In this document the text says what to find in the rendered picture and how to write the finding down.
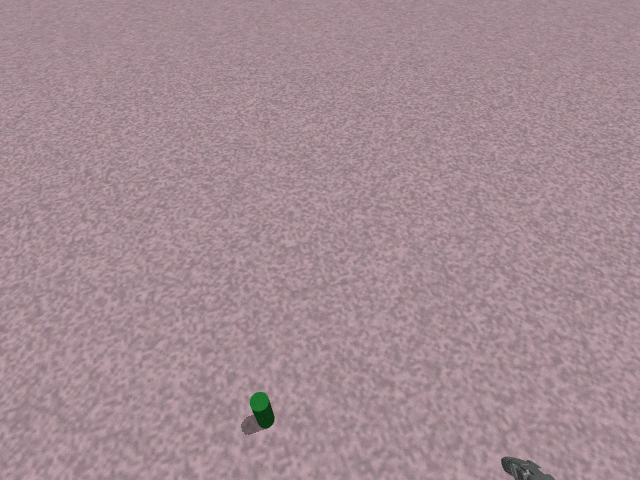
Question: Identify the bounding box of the right robot hand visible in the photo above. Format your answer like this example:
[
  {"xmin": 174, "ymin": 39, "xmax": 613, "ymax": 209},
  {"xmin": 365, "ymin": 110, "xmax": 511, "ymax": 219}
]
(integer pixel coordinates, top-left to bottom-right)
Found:
[{"xmin": 501, "ymin": 457, "xmax": 556, "ymax": 480}]

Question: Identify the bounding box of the can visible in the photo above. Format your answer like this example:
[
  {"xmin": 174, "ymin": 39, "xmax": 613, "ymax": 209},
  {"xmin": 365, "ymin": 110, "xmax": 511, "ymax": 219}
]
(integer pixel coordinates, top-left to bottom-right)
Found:
[{"xmin": 250, "ymin": 392, "xmax": 275, "ymax": 428}]

